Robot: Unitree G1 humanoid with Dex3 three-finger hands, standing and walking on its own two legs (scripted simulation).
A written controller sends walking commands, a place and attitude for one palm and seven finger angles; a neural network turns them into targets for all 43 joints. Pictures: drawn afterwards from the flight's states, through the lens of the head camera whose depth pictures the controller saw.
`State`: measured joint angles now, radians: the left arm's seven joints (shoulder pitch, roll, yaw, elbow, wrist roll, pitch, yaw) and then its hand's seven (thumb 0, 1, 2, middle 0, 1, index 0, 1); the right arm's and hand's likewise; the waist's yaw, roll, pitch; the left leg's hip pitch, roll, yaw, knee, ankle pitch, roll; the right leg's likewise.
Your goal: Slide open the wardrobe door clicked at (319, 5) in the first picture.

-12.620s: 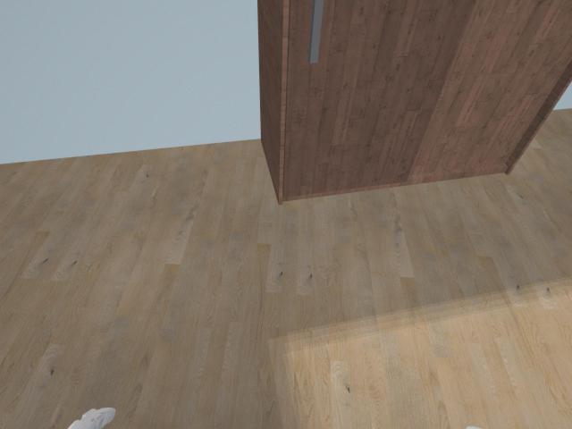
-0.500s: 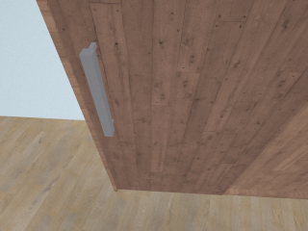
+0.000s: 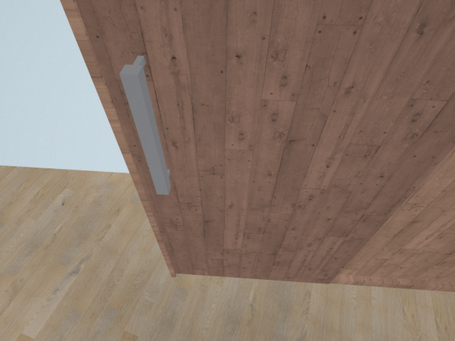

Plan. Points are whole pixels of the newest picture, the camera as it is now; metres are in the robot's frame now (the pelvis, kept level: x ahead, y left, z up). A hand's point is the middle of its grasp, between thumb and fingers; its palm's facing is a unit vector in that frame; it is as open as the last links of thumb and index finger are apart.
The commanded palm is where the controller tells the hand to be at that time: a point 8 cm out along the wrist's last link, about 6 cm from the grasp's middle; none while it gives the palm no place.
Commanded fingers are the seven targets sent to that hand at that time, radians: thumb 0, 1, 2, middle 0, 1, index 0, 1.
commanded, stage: raise the hand with hooked fingers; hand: left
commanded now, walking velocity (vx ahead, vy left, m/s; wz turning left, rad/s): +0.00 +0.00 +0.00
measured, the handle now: (153, 135) +0.45 +0.18 +0.11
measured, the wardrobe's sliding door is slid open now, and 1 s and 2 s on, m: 0.00 0.00 0.00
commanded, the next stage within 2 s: none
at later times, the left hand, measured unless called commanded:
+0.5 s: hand (84, 335) +0.13 +0.23 +0.00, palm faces +0.15 -0.99 -0.05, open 9.4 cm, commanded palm +0.13 +0.28 +0.00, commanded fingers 0.00 0.22 0.61 -0.25 -0.74 -0.25 -0.74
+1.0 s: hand (69, 280) +0.19 +0.26 +0.04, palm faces +0.00 -1.00 -0.07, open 12.4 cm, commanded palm +0.16 +0.32 +0.07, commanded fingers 0.00 -0.36 0.36 -0.29 -1.11 -0.29 -1.11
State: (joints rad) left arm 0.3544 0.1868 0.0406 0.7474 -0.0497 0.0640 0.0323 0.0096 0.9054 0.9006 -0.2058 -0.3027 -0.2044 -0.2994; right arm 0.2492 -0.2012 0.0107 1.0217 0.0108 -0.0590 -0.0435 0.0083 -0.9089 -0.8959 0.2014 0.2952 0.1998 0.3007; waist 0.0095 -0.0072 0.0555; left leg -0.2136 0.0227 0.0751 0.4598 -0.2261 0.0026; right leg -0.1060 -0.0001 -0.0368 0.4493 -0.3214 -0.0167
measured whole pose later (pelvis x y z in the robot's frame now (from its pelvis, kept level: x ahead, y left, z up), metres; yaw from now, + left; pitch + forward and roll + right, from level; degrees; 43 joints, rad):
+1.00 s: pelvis -0.03 +0.02 -0.03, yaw +2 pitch +5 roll -2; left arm 0.25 0.34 0.29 0.04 -0.32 -0.19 -0.40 0.00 -0.13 0.46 -0.28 -0.97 -0.28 -0.96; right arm 0.26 -0.27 0.02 0.63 0.05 -0.28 -0.10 0.02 -0.90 -0.90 0.20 0.30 0.20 0.30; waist 0.01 0.03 -0.05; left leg -0.56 0.02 0.03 0.81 -0.33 0.04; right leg -0.41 -0.01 -0.08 0.76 -0.43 0.01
